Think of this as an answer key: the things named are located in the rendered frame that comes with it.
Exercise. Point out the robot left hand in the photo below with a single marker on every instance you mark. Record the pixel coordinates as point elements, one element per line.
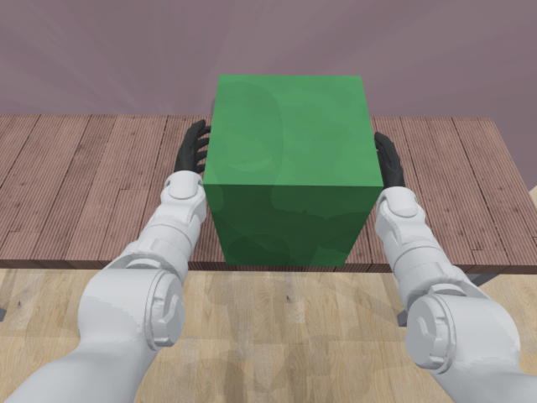
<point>188,157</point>

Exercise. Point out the table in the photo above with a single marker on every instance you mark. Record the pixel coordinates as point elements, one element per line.
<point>77,189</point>

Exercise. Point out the right robot forearm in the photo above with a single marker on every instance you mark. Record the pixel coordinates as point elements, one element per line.
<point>417,260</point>

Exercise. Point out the carton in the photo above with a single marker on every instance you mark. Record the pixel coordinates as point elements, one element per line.
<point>292,170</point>

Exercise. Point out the left robot upper arm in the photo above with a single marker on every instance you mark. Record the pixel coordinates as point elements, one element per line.
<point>127,316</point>

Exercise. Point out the robot right hand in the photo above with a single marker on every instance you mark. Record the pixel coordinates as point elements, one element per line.
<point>389,162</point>

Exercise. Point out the left robot forearm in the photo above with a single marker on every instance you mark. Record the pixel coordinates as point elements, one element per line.
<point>168,240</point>

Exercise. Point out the right robot upper arm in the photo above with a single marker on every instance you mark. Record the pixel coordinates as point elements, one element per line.
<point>471,348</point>

